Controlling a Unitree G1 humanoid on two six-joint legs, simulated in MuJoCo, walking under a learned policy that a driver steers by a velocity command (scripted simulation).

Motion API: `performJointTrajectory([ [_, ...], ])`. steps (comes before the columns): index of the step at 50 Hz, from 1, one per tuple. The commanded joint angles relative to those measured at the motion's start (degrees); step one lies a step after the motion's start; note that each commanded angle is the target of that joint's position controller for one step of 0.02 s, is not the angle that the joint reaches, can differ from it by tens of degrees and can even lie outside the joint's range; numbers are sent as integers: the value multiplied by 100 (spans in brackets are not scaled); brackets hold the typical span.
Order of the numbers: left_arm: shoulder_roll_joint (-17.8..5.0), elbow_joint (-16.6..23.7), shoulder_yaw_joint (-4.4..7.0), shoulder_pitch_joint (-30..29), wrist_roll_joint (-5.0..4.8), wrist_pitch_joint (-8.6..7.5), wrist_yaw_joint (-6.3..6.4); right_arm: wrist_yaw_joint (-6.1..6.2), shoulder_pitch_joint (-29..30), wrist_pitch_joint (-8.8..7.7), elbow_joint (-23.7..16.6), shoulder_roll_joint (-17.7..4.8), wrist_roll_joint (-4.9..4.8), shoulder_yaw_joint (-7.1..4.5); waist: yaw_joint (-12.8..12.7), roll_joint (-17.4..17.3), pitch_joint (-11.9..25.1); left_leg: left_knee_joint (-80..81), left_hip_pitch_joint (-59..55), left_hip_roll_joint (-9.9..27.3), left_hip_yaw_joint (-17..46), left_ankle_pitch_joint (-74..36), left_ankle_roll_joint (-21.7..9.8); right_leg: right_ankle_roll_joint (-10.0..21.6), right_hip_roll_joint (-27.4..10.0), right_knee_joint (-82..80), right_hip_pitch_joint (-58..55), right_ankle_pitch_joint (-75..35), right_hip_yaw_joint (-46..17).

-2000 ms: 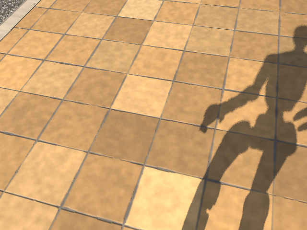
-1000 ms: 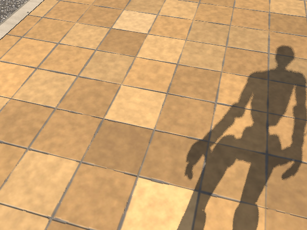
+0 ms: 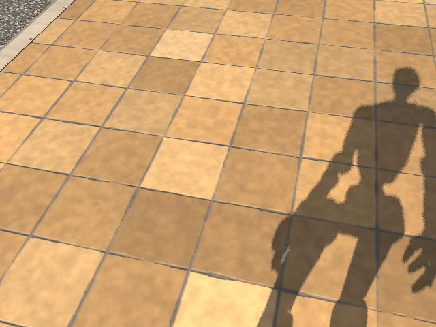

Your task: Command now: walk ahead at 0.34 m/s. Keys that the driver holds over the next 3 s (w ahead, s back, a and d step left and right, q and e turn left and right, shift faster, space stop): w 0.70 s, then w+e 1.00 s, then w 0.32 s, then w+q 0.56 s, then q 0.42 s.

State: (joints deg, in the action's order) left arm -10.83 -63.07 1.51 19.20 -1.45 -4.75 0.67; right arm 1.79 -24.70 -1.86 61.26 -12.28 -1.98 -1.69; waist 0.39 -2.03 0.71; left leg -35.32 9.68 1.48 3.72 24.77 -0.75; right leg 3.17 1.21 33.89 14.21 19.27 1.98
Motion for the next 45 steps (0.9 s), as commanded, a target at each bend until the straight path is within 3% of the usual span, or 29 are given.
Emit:
performJointTrajectory([
  [1, -1458, -323, 333, 2274, 67, -176, -122, 0, 893, -318, -827, -198, -17, 12, -881, 2105, -472, -2476, 3444, -519, -191, 656, -160, 1262, -2318, -2646, -2203, 1417, -4549],
  [2, -1046, -156, 197, 1628, 130, -243, -123, -39, 886, -403, -830, -388, -89, -28, -515, 1240, -805, -3387, 3774, -115, 218, 397, -285, 1293, -2439, -2606, -1884, 1354, -4522],
  [3, -779, 33, 129, 1174, 105, -271, -134, -110, 850, -465, -784, -383, -95, -26, -356, 866, -977, -3617, 3914, 123, 243, -169, -406, 1113, -2164, -2536, -1722, 1027, -3677],
  [4, -717, 142, 96, 901, 86, -260, -158, -139, 852, -513, -747, -416, -41, -60, -257, 667, -931, -3436, 3903, 297, 135, -661, -464, 921, -1874, -2569, -1696, 541, -2966],
  [6, -420, 163, -11, 944, 108, -168, -152, -194, 1135, -530, -803, -658, 42, -195, -263, 676, -829, -2868, 3695, 489, -99, -1218, -415, 615, -1440, -2620, -1742, -888, -1871],
  [7, -388, 127, -31, 1132, 133, -123, -122, -235, 1184, -504, -811, -548, 42, -192, -285, 763, -729, -2685, 3606, 479, -240, -1359, -350, 584, -1324, -2603, -1788, -1429, -1554],
  [10, -641, 190, -13, 1276, 173, -35, 1, -289, 1873, -430, -1091, -222, 59, -96, -361, 635, -789, -1680, 3557, 416, -470, -1770, -118, 678, -1250, -2710, -1567, -2041, -1100],
  [12, -819, 288, 14, 1216, 174, -12, 62, -313, 2508, -435, -1348, -141, 57, -22, -454, 649, -903, -713, 3124, 258, -615, -2188, -28, 684, -1174, -2857, -1142, -1957, -884],
  [14, -957, 288, 63, 1331, 126, -24, 84, -354, 2841, -428, -1488, -236, 31, -6, -490, 763, -967, -198, 2708, 132, -717, -2450, -22, 720, -1242, -2981, -976, -1876, -798],
  [17, -992, 266, 124, 1331, 33, -24, 94, -418, 3072, -441, -1659, -435, 8, -26, -347, 751, -1055, 280, 2557, 116, -571, -2524, -219, 645, -1492, -2865, -1405, -2290, -715],
  [19, -1088, 316, 177, 1180, 62, 21, 90, -441, 2769, -475, -1645, -666, 19, -124, -48, 829, -707, 404, 1983, -61, -636, -2306, -408, 505, -1572, -2276, -1810, -3799, -574],
  [20, -1144, 349, 202, 1099, 103, 66, 83, -425, 2272, -475, -1526, -837, 17, -219, 241, 938, -298, 324, 1282, -252, -759, -2156, -520, 422, -1520, -1610, -1881, -4943, -453],
  [21, -1090, 399, 183, 1017, 149, 119, 73, -390, 1308, -454, -1231, -1062, -7, -361, 708, 930, 287, 334, 85, -417, -851, -2110, -676, 280, -1288, -477, -1629, -5557, -269],
  [22, -979, 548, 112, 940, 213, 126, 49, -331, 275, -417, -992, -1392, 23, -477, 1114, 610, 982, 273, -1636, 362, 60, -1763, -985, 104, -1040, 1171, -420, -4363, -167],
  [23, -47, 627, -123, 1685, 178, 4, -26, -339, -335, -386, -832, -1890, 166, -573, 688, -1076, 2015, 1072, -3452, 1930, 3085, -140, -1963, -272, 127, 3552, 1632, -546, -183],
  [24, -337, 562, -69, 1482, 45, -192, -70, -366, -112, -397, -833, -1414, 154, -420, 738, -1057, 2010, 2035, -3272, 2046, 4332, 231, -1933, -131, 160, 4433, 2276, 1139, -1053],
  [25, -793, 804, 64, 842, -135, -295, -89, -367, 509, -428, -896, -1103, 119, -326, 544, -816, 942, 2081, -2409, 1878, 3406, 2, -1589, -10, -182, 4675, 2803, 817, -934],
  [26, -914, 916, 88, 411, -143, -335, -51, -379, 1094, -455, -1034, -905, 114, -259, 357, -222, 449, 2175, -1407, 1677, 2491, -781, -1405, 37, -522, 4431, 2596, 229, -791],
  [27, -904, 933, 143, 248, -71, -313, 4, -413, 1421, -481, -1080, -766, 174, -220, 153, 58, 199, 2306, -612, 1454, 1834, -1428, -1282, 31, -744, 4077, 2278, -160, -701],
  [29, -665, 881, 176, 488, -6, -136, 44, -453, 1552, -512, -992, -537, 237, -153, -183, -197, 63, 2615, 175, 1083, 1045, -1821, -1196, 21, -975, 3610, 1649, -448, -696],
  [30, -566, 879, 175, 526, 9, -67, 51, -444, 1436, -527, -916, -551, 221, -154, -225, -212, -14, 2736, 364, 1023, 854, -1975, -1261, -6, -1003, 3468, 1589, -453, -630],
  [32, -632, 1040, 218, 188, 52, 0, 68, -378, 1235, -547, -792, -707, 213, -175, -248, -174, -252, 2939, 527, 981, 584, -2126, -1344, -109, -1064, 3044, 1891, -763, -553],
  [35, -695, 1353, 246, -674, 113, -24, 55, -240, 861, -503, -688, -878, 205, -201, -53, -33, -449, 3043, 205, 988, 444, -2305, -1325, -262, -1093, 1948, 2567, -1676, -505],
  [39, -540, 1556, 163, -1454, 53, -77, -77, -144, 550, -472, -616, -1030, 184, -217, 208, -41, -479, 3104, -120, 884, -186, -2446, -1072, -223, -825, 536, 2312, -2728, -220],
  [43, -556, 1852, 115, -2054, -9, -68, -226, -128, 144, -391, -422, -1036, 163, -235, 405, 39, -646, 2902, -1102, 1201, -459, -2605, -996, -56, -678, 31, 2655, -2496, -261],
  [45, -602, 2015, 116, -2207, -13, -84, -326, -111, 133, -306, -408, -1066, 160, -262, 381, 36, -649, 2598, -1595, 1360, -577, -3014, -901, 92, -607, -107, 2783, -2047, -221],
])
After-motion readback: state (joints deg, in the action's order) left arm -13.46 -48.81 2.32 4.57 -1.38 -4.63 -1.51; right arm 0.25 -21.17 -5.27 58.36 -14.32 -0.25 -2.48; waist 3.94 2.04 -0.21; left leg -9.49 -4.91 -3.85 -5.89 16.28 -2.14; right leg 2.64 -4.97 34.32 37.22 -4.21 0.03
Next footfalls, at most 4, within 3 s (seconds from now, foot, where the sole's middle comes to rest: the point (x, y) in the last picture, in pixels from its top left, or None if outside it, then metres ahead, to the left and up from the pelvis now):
0.44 left None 0.39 0.13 -0.76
1.00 right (266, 275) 0.71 -0.10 -0.76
1.48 left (226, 199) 1.03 0.02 -0.76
2.00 right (319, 177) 1.13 -0.35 -0.76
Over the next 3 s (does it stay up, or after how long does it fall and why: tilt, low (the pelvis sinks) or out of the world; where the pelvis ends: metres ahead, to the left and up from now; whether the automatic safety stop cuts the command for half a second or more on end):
stays up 1.49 -0.39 0.01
